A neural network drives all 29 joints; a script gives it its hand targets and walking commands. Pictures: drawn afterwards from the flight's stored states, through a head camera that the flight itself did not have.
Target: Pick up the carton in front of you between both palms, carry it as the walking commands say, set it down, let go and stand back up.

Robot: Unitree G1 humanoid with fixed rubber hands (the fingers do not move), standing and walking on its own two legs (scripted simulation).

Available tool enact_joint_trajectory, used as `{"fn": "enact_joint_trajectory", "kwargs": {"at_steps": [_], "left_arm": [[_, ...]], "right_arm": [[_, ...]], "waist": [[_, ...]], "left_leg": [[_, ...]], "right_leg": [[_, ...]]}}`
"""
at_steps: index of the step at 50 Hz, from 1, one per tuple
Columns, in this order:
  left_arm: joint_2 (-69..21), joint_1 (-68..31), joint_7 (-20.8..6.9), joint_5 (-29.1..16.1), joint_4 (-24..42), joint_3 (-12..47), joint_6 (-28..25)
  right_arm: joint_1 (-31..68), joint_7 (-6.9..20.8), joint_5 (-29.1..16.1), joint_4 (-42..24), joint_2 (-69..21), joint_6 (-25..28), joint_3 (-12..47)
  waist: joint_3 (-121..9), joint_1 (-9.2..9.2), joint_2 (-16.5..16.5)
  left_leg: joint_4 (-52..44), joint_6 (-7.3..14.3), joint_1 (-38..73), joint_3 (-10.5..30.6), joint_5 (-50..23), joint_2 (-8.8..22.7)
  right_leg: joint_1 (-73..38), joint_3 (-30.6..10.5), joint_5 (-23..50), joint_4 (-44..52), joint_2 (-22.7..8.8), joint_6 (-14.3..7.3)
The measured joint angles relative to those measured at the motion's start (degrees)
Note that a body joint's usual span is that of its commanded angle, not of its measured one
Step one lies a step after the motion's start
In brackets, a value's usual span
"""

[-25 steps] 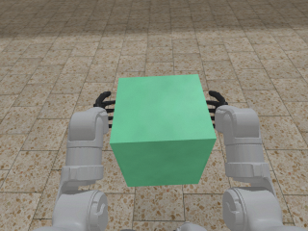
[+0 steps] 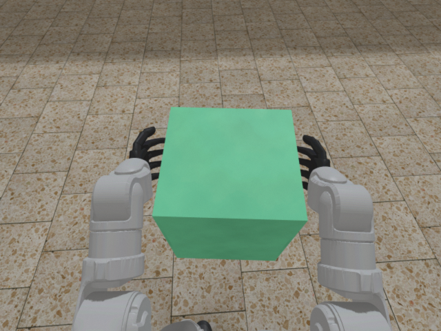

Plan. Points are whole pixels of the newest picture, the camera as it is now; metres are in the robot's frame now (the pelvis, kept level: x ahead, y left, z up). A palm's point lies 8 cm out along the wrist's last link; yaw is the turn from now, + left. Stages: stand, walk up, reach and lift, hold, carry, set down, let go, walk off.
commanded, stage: carry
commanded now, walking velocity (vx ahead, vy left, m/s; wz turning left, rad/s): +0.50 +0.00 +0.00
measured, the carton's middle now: (228, 191) +0.35 -0.01 +0.02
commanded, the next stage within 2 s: none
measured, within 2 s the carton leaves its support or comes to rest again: neither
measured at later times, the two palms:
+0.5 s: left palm (182, 94) +0.57 +0.09 +0.08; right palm (312, 93) +0.58 -0.21 +0.07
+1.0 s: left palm (177, 21) +0.90 +0.13 +0.08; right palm (277, 21) +0.90 -0.17 +0.08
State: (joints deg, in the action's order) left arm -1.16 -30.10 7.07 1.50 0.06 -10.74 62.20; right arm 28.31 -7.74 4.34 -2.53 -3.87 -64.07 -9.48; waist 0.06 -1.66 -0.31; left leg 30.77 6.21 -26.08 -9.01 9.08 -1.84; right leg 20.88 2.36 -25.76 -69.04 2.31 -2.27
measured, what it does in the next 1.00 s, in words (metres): walks ahead: right foot, then left foot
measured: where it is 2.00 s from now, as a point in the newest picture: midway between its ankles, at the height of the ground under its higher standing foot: (225, 178)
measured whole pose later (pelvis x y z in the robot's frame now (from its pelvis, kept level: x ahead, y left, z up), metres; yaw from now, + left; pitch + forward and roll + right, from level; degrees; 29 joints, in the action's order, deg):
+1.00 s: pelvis +0.64 -0.02 +0.00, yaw +0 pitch +3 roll +1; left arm -7.4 -10.0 4.6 6.9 17.5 -8.0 70.6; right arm 10.4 -5.0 7.0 -15.6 -7.8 -70.9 -5.2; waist -5.9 -0.7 -1.9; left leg 32.0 5.2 -26.3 -13.4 9.0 2.5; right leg 11.6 3.9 -26.0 -59.2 -4.4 0.8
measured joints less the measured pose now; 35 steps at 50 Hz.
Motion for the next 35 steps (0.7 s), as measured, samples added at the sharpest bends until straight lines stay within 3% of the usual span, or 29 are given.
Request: {"fn": "enact_joint_trajectory", "kwargs": {"at_steps": [2,7,15,19,21,22,25,28,35], "left_arm": [[-1.4,0.4,-0.1,1.3,0.8,-0.4,1.7],[-5.0,4.6,-0.8,4.8,4.5,-0.8,3.9],[-7.4,16.0,-1.9,6.2,13.0,0.9,5.1],[-6.7,19.6,-2.2,5.5,14.5,2.9,5.7],[-6.6,20.1,-2.2,5.5,12.7,4.3,4.9],[-6.6,20.1,-2.2,5.5,11.8,4.8,4.9],[-6.5,21.3,-2.2,5.2,12.0,5.3,5.2],[-6.3,23.0,-2.3,4.8,14.0,5.4,4.9],[-6.2,24.2,-2.3,4.4,18.2,5.6,4.7]], "right_arm": [[-0.7,0.0,-0.7,-0.6,0.3,-1.5,-0.4],[-4.4,0.7,-0.7,-3.1,-1.0,-3.5,-1.6],[-12.9,3.2,1.9,-7.7,-4.7,-3.6,-0.4],[-17.4,3.4,2.8,-10.4,-4.0,-4.4,2.7],[-18.9,3.5,2.8,-10.9,-3.5,-4.7,2.5],[-19.7,3.4,2.8,-11.2,-3.3,-5.0,2.3],[-21.4,3.2,2.9,-12.2,-3.6,-5.5,2.7],[-22.1,3.1,2.8,-13.2,-3.5,-5.2,4.0],[-22.9,2.9,2.7,-16.7,-3.5,-4.8,5.3]], "waist": [[-0.8,-0.98,0.9],[-3.8,-1.71,1.9],[-8.3,0.49,0.3],[-9.2,1.19,0.7],[-9.1,2.10,3.0],[-8.7,2.37,3.0],[-7.0,2.71,1.9],[-6.3,2.98,1.3],[-7.8,2.87,0.4]], "left_leg": [[-3.2,-0.2,3.5,0.6,0.5,0.3],[-11.3,-1.4,12.3,1.9,1.7,1.9],[-17.0,-4.9,25.3,2.9,8.2,3.1],[-10.7,-7.3,28.9,3.6,16.4,4.2],[5.1,-7.7,23.3,4.2,18.4,6.5],[14.6,-7.4,18.8,5.4,17.7,6.1],[31.4,-6.1,6.7,5.8,14.0,4.9],[30.0,-6.1,-1.3,4.6,8.9,6.0],[12.0,-7.8,-8.8,3.1,-1.1,8.4]], "right_leg": [[4.8,-0.4,2.9,1.6,-1.6,0.6],[11.4,0.2,7.8,17.7,-4.9,2.8],[11.6,5.3,21.3,37.9,-6.4,3.6],[5.5,9.3,21.9,44.8,-5.2,2.3],[5.6,10.9,20.5,40.5,-4.1,-0.9],[5.2,11.2,18.8,39.4,-4.2,-1.9],[1.2,11.5,17.1,42.3,-4.4,-2.1],[-3.4,11.2,16.9,47.2,-4.0,-2.1],[-14.4,10.1,14.2,55.5,-3.4,-1.0]]}}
